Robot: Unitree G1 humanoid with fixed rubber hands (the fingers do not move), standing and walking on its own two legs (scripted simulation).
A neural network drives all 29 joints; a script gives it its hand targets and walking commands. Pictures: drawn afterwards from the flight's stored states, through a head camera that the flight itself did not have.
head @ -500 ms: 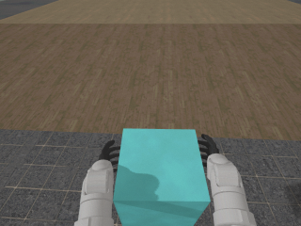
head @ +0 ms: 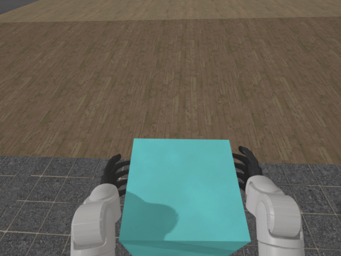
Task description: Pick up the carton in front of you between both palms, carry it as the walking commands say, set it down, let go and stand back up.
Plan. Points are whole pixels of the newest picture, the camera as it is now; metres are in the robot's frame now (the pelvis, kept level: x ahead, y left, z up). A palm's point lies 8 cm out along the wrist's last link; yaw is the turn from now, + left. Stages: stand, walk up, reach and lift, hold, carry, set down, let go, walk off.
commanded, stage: carry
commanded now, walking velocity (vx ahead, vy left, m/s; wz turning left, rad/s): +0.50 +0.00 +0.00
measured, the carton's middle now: (179, 204) +0.27 +0.01 +0.02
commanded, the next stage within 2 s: none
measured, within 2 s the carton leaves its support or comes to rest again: neither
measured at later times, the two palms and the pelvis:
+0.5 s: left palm (148, 115) +0.54 +0.10 +0.07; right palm (240, 113) +0.55 -0.20 +0.07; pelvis +0.30 -0.05 -0.02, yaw +1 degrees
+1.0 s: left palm (150, 67) +0.90 +0.12 +0.07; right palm (217, 64) +0.89 -0.18 +0.08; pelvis +0.64 -0.02 -0.02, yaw -3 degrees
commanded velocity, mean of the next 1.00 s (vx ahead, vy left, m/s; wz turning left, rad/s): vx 0.50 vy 0.00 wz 0.00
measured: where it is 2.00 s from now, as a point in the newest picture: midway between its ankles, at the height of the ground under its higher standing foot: (186, 137)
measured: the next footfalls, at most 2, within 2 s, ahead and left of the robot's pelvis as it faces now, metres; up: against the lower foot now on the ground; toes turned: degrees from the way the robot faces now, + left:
left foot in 0.02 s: +0.11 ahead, +0.11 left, +0.00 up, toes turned +11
right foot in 0.40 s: +0.41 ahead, -0.14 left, +0.00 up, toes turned -14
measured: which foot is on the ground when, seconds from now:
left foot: up 0.00-0.00, down 0.02-0.44, up 0.46-0.88, down 0.90-1.00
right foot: down 0.00-0.02, up 0.04-0.38, down 0.40-0.94, up 0.96-1.00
